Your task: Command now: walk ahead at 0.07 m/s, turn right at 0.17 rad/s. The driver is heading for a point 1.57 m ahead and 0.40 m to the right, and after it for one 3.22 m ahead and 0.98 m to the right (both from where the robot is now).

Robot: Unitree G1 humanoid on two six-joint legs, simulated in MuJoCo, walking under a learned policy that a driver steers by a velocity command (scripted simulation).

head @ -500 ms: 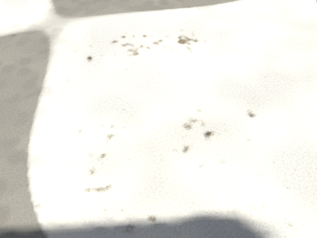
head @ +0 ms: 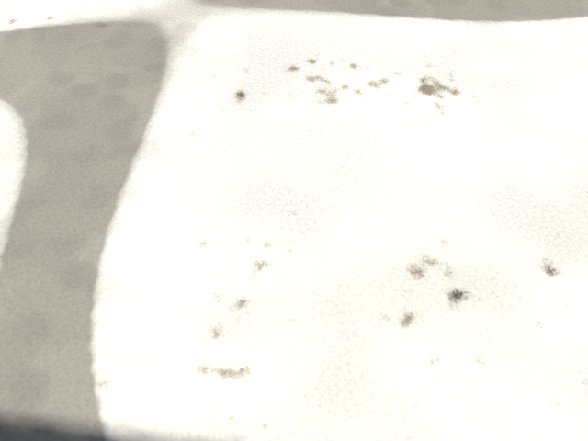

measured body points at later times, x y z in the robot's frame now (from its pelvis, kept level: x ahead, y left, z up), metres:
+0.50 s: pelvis +0.01 -0.04 +0.01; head +0.04 -0.08 +0.46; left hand +0.19 +0.21 -0.08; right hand +0.10 -0.36 -0.10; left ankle +0.06 +0.11 -0.66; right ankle -0.01 -0.13 -0.73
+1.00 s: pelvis +0.08 -0.05 +0.01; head +0.10 -0.04 +0.46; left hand +0.35 +0.11 -0.08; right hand -0.03 -0.31 -0.10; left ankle +0.07 +0.09 -0.73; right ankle +0.08 -0.22 -0.69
